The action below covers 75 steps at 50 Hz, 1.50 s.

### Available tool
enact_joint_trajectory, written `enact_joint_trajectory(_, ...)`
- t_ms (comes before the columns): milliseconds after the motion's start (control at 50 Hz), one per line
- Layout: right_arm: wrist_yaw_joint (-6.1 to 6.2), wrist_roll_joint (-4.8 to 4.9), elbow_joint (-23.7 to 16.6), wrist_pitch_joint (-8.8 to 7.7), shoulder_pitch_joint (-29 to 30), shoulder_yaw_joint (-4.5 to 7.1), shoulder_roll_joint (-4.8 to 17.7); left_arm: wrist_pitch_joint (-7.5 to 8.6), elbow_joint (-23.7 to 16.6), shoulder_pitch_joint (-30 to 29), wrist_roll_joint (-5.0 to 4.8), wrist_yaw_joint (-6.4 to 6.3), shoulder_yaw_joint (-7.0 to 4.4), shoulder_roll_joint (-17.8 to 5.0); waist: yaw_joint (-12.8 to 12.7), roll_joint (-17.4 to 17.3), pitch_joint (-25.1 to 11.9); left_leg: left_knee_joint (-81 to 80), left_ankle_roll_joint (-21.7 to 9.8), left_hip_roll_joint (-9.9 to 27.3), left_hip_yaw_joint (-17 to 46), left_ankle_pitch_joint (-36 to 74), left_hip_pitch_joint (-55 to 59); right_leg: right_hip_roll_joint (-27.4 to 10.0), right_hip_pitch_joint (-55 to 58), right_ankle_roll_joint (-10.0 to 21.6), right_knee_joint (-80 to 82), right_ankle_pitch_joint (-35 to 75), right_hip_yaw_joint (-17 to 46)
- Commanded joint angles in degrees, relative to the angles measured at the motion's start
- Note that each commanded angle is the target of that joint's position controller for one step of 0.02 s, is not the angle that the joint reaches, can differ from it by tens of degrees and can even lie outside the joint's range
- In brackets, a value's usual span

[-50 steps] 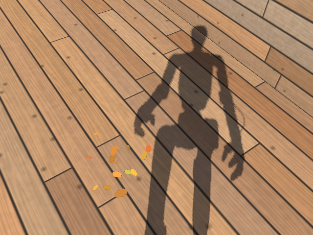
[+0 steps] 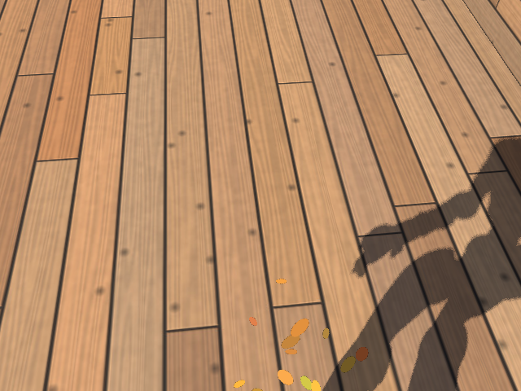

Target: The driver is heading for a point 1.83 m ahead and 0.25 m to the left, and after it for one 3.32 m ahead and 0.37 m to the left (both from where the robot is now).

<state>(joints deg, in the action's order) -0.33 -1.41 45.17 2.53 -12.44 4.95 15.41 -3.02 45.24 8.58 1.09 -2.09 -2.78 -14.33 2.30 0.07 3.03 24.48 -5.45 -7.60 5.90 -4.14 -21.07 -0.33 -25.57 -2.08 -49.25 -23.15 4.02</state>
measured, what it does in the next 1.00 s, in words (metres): steps on the spot, turning left: right foot, then left foot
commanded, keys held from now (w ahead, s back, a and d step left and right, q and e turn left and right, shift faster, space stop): q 0.52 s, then no key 0.48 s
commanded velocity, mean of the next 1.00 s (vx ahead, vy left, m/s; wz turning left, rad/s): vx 0.01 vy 0.00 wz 0.43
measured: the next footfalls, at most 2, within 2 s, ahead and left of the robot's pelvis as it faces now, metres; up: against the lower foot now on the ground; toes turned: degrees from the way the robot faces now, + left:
right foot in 0.12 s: +0.05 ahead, -0.13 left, +0.00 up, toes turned +9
left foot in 0.58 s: -0.02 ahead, +0.08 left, +0.00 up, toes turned +22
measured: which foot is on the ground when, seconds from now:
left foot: down 0.00-0.14, up 0.16-0.56, down 0.58-1.00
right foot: up 0.00-0.10, down 0.12-0.58, up 0.60-0.96, down 0.98-1.00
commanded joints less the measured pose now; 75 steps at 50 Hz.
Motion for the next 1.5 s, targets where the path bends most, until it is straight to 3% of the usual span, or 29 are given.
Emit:
enact_joint_trajectory(20, -0.09, -0.29, -3.47, -0.2, 0.14, 2.35, 8.86, 1.17, -3.53, 1.73, -0.55, -0.36, -0.92, -4.49, -0.39, -7.44, -6.65, -10.3, -6.7, 14.68, 21.0, -14.52, 6.12, 2.31, 2.23, 0.98, 4.47, -0.91, -1.23)
enact_joint_trajectory(60, -0.36, -0.18, -3.64, 0.06, 1.2, 2.42, 8.65, 1.68, -3.26, 4.44, -1.08, -0.53, -0.86, -4.62, -1.37, -8.22, -6.7, -10.28, -5.43, 14.04, 22.62, -13.3, 4.47, 3.82, 7.44, 2.47, 11.0, -1.54, -1.54)
enact_joint_trajectory(100, -0.37, 0.65, -3.87, 0.37, 3.12, 2.39, 8.25, 2.36, -2.15, 9.73, -1.17, -1.05, -0.9, -4.63, -4.28, -8.04, -6.12, -9.04, -2.08, 11.63, 22.47, -15.35, 0.5, 4.75, 16.25, 4.29, 24.66, 3.33, -2.24)
enact_joint_trajectory(120, -0.12, 1.29, -4.4, 0.23, 3.05, 1.95, 6.6, 2.76, -2.05, 11.09, -0.57, -1.62, -1.53, -7.32, -4.53, -4.01, -5.21, -5.25, 1.53, 7.73, 19.3, -20.83, -3.94, -0.46, 20.65, 5.56, 33.54, 2.19, 2.42)
enact_joint_trajectory(140, 0.12, 2.28, -5.56, 0.0, 1.18, 1.23, 3.09, 2.79, -3.84, 9.35, 0.43, -1.95, -2.9, -13.84, -2.87, 9.54, -6.23, 9.63, 4.9, -0.34, 8.63, -26.73, -11.79, -16.64, 23.72, 10.47, 39.62, -7.14, 20.28)
enact_joint_trajectory(160, 0.56, 0.13, -4.94, -0.45, 2.19, 2.17, 6.84, 2.66, -5.49, 2.43, 1.24, -1.56, -3.1, -14.9, -2.28, 11.2, -1.1, 22.82, 5.71, -2.52, 0.26, -26.39, -15.47, -23.36, 13.53, 15.06, 41.63, -2.0, 25.75)
enact_joint_trajectory(180, 0.3, -0.82, -4.27, -0.56, 2.25, 2.87, 9.08, 2.81, -6.11, 1.11, 1.11, -1.32, -1.94, -10.38, -1.1, 5.49, -1.03, 31.26, 5.96, 0.86, 1.81, -23.48, -10.88, -20.57, 9.75, 15.51, 39.17, 6.38, 20.17)
enact_joint_trajectory(200, -0.23, -0.77, -3.14, -0.36, -0.27, 2.86, 8.2, 3.04, -6.44, -1.89, 0.73, -1.12, -1.09, -7.57, 1.36, 4.01, -1.25, 36.1, 5.81, 0.68, 1.46, -20.09, -9.05, -16.12, 8.71, 13.42, 36.89, 13.37, 13.03)
enact_joint_trajectory(240, -1.31, -0.59, -1.62, 0.7, -3.86, 2.6, 7.46, 3.15, -7.64, -3.43, 0.48, -0.89, -0.75, -6.64, 1.9, 7.58, -2.74, 43.84, 6.6, 1.07, -0.48, -17.51, -10.22, -11.74, 12.53, 11.78, 34.1, 22.85, 4.62)
enact_joint_trajectory(360, -2.44, 0.32, -4.97, 1.71, 3.95, 0.96, 5.53, 3.11, -5.46, 7.6, 0.4, -0.56, -1.98, -9.19, -4.9, 8.47, -3.71, 33.78, 9.7, 4.61, -4.0, -20.12, -14.92, -14.57, 27.79, 14.08, 29.03, 39.29, 0.9)
enact_joint_trajectory(460, -2.74, 1.29, -6.86, 1.85, 5.42, -0.03, 4.79, 2.87, -5.46, 5.96, 0.7, 0.77, -2.81, -11.16, -5.0, 11.13, -4.82, 20.63, 7.54, 5.6, -8.84, -22.73, -2.87, -15.59, 23.35, 13.22, 26.39, 41.33, -3.69)
enact_joint_trajectory(520, -2.44, 1.43, -7.42, 1.41, 4.35, -0.07, 5.11, 2.61, -5.07, 5.38, 0.27, 1.32, -3.22, -12.16, -4.12, 11.57, -5.51, 11.78, 5.55, 5.01, -10.68, -20.36, 2.56, -16.49, 21.91, 11.87, 22.9, 40.63, -4.75)
enact_joint_trajectory(560, -1.49, 0.12, -6.41, 0.18, 0.79, -0.19, 5.47, 2.2, -4.18, 5.82, -0.46, 1.44, -3.07, -11.61, -0.99, 6.07, -6.4, -4.75, 3.68, 5.04, -7.92, -6.54, 13.52, -14.42, 14.88, 7.16, 15.04, 31.4, -8.04)
enact_joint_trajectory(580, -0.84, -0.92, -6.51, -0.87, -1.22, 0.75, 10.72, 1.8, -5.16, 7.75, -0.07, 1.69, -2.22, -8.25, -1.14, -7.34, -8.18, -9.55, 1.32, 17.48, 8.89, 1.25, 23.12, -9.82, 3.03, 3.15, 2.02, 11.66, -12.2)
enact_joint_trajectory(600, -0.65, 0.5, -6.71, -1.2, -3.07, 2.15, 17.11, 1.04, -8.89, 4.16, 0.13, 1.3, -0.82, -4.42, -0.12, -17.14, -7.15, -6.94, -8.49, 30.61, 22.7, 24.82, 20.72, -0.68, -6.74, 0.98, -4.91, -13.76, -10.81)
enact_joint_trajectory(620, -0.46, 1.17, -5.8, -1.36, -5.31, 1.46, 13.13, 0.17, -7.86, 2.23, 0.21, 0.82, -1.32, -7.21, 1.99, -8.48, -8.02, -5.07, -11.76, 29.14, 17.71, 27.08, 20.57, -2.9, -5.58, 0.88, -11.09, -13.07, -4.71)
enact_joint_trajectory(660, 0.23, 0.66, -6.23, -1.12, 2.81, -0.84, 7.28, 0.08, -5.62, 3.65, -0.95, 1.4, -1.5, -7.28, -2.39, -6.72, -3.02, -6.58, -8.03, 21.54, 8.47, 20.32, 15.38, -3.74, -4.18, 1.08, -10.12, -4.77, -2.93)
enact_joint_trajectory(700, 1.01, 0.86, -6.21, -1.28, 4.97, -1.44, 6.26, 0.11, -3.55, 6.54, 0.32, 1.78, -1.98, -8.68, -3.42, -8.7, -3.91, -6.29, -6.16, 17.61, 4.36, 24.45, 15.86, -2.64, -1.84, 0.43, -9.89, 0.4, -4.36)
enact_joint_trajectory(760, 0.99, 0.75, -4.95, -1.87, 3.51, -1.96, 6.01, -0.38, -2.44, 7.13, -0.2, 2.15, -1.52, -7.06, -3.14, -6.07, -5.24, -6.68, -6.13, 17.72, 3.68, 22.07, 16.5, -1.96, 0.62, -0.14, -6.1, 1.76, -4.26)
enact_joint_trajectory(840, 1.02, 0.18, -2.85, -2.0, 2.13, -2.35, 6.22, -0.8, -2.05, 4.88, -0.06, 1.69, -0.8, -5.43, -1.51, -7.42, -2.81, -7.43, -6.44, 17.94, 5.5, 11.72, 14.57, -1.43, 4.09, 0.5, 4.75, 0.72, -4.34)
enact_joint_trajectory(920, 1.08, -0.02, -1.07, -2.13, 2.64, -2.68, 6.21, -0.21, -0.64, 5.7, -0.55, 0.7, -0.43, -4.82, -1.79, -6.69, -2.82, -5.9, -6.5, 18.32, 7.98, 9.73, 11.72, -0.17, 10.66, 1.92, 14.55, 1.03, -4.75)
enact_joint_trajectory(960, 1.41, 0.71, -0.31, -2.22, 4.39, -3.16, 5.4, 0.75, 0.92, 8.33, -0.24, 0.3, 0.2, -3.46, -4.52, -3.97, -3.32, -4.04, -3.64, 16.89, 7.67, 7.09, 8.46, -0.69, 19.08, 2.77, 28.22, 12.98, -4.38)
enact_joint_trajectory(980, 1.48, 0.76, 0.04, -2.61, 3.47, -3.78, 3.75, 1.66, 1.47, 8.98, 0.44, 0.03, 0.2, -4.75, -4.22, -1.45, -4.67, -3.42, -1.02, 15.5, 7.55, 3.28, 5.67, -4.66, 24.63, 3.18, 31.22, 18.64, 0.39)
enact_joint_trajectory(1000, 1.21, 0.92, 0.65, -2.72, -0.06, -3.77, 2.99, 2.42, 1.17, 6.79, 0.55, 0.05, -0.33, -8.9, -0.5, 4.07, -4.13, -3.26, 0.76, 10.68, 3.92, -3.06, 4.79, -9.79, 23.92, 4.9, 30.36, 24.73, 6.1)
enact_joint_trajectory(1020, 1.25, 0.8, 2.56, -2.22, -0.44, -3.66, 3.37, 2.68, 1.56, 4.37, -0.28, 0.74, -0.19, -8.12, -0.4, 6.08, -3.14, -5.39, 1.45, 8.25, 1.77, -6.87, 10.7, -10.42, 16.93, 6.61, 30.07, 22.74, 6.06)
enact_joint_trajectory(1040, 1.33, 0.44, 3.59, -2.03, 0.4, -3.57, 4.08, 2.97, 1.66, 3.29, -0.26, 1.2, 0.42, -5.93, -1.04, 5.67, -2.09, -5.95, 1.77, 8.73, 2.04, -5.44, 13.34, -8.84, 14.97, 5.84, 30.56, 19.53, 4.84)
enact_joint_trajectory(1060, 1.36, 0.51, 4.61, -2.05, 0.71, -3.26, 4.85, 3.15, 2.26, 3.66, -0.31, 1.25, 0.56, -5.47, -1.88, 4.96, -1.22, -5.71, 1.68, 9.23, 2.34, -3.52, 13.77, -7.14, 14.76, 4.84, 30.86, 17.83, 3.2)
enact_joint_trajectory(1220, 1.88, 0.8, 11.18, -2.48, -0.54, -3.6, 3.36, 3.42, 7.47, 5.49, -0.45, 0.45, 0.98, -4.8, -2.61, 0.88, -0.86, -7.33, 2.45, 10.29, 2.55, -1.52, 12.31, -5.94, 17.92, 5.06, 31.29, 17.07, 2.01)
enact_joint_trajectory(1500, 2.52, 0.88, 18.49, -2.4, -3.09, -4.59, 2.1, 3.62, 14.23, 6.86, -0.49, 0.17, 2.25, -2.85, -2.23, 0.33, -0.18, -7.19, 2.83, 11.07, 1.98, -1.02, 12.9, -5.17, 16.88, 5.41, 32.05, 16.52, 1.99)
Over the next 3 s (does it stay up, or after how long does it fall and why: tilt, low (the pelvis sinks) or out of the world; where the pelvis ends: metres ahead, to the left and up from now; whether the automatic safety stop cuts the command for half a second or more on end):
stays up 0.31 0.14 -0.01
